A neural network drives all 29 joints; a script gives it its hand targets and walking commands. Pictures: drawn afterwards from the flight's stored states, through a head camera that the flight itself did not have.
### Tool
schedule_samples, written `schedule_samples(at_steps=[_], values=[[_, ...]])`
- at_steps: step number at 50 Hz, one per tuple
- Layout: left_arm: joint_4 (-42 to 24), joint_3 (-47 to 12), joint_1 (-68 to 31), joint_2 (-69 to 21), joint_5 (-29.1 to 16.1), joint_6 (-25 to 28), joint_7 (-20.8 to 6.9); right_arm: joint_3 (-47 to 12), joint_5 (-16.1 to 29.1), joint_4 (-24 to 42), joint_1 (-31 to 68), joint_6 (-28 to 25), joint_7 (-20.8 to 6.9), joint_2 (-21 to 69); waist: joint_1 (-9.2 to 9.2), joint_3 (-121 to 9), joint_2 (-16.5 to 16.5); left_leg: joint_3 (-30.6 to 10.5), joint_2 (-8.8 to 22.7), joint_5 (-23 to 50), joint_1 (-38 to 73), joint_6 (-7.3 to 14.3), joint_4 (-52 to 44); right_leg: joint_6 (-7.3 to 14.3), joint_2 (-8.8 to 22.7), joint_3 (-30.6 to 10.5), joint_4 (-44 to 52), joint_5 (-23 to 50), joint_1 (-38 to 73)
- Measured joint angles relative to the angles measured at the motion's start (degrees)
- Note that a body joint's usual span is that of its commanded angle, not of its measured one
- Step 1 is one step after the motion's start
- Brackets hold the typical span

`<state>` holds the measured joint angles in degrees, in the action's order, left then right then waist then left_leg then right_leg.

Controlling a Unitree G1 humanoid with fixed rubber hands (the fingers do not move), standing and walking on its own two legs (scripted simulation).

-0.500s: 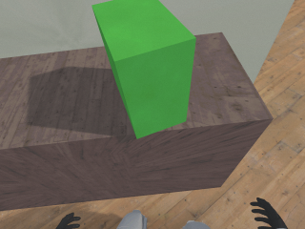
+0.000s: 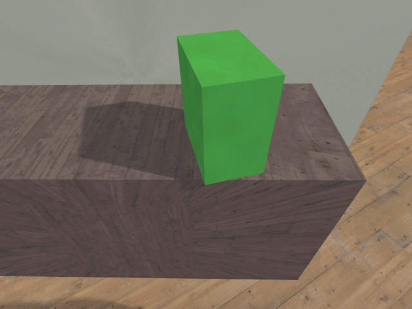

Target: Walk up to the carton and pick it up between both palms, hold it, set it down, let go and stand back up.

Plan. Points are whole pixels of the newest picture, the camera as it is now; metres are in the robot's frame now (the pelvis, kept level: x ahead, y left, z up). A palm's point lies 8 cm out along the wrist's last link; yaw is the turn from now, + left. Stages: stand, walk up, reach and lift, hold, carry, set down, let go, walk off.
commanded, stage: walk up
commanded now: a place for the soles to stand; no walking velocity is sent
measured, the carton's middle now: (221, 106) +0.58 -0.01 +0.11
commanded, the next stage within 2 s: none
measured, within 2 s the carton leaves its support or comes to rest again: neither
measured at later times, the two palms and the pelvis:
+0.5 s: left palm out of the picture +0.10 +0.28 -0.10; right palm out of the picture +0.08 -0.23 -0.10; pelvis +0.02 +0.03 +0.01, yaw -4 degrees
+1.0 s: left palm (87, 303) +0.18 +0.27 -0.09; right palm out of the picture +0.10 -0.24 -0.10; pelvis +0.05 +0.03 +0.00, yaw -8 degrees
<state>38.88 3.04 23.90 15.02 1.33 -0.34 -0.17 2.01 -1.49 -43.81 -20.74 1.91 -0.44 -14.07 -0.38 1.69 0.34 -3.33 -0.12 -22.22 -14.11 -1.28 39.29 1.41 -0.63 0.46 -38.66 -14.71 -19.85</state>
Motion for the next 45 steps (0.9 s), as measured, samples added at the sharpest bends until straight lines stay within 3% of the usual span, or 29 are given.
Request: schedule_samples(at_steps=[10, 45], values=[[0.6, -1.0, -0.2, -0.7, -0.4, -0.3, -0.1, -0.9, 0.5, 1.7, 0.2, -1.6, -0.2, -0.6, -0.41, -1.1, 0.2, 2.0, -0.3, 2.9, 1.0, 0.8, -4.5, -1.3, -0.2, -2.9, 4.2, 2.2, 0.4], [-0.2, -2.7, -7.4, -0.6, -0.7, -0.1, 1.1, -2.4, 1.1, 3.4, 5.2, -0.1, 0.5, -1.6, 0.56, 0.8, -0.4, 7.3, 0.4, -2.2, 5.2, 2.0, -4.7, -2.6, -1.7, -8.1, 1.5, -2.6, 1.3]])
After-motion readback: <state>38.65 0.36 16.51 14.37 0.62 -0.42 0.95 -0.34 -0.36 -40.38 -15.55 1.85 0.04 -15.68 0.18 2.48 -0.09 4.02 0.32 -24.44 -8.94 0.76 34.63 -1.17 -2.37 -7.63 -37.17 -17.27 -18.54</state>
